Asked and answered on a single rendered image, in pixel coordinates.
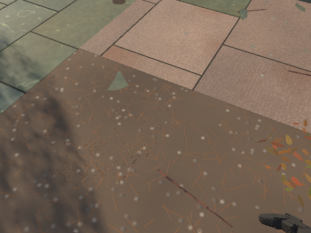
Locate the robot right hand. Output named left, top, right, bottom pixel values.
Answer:
left=259, top=213, right=311, bottom=233

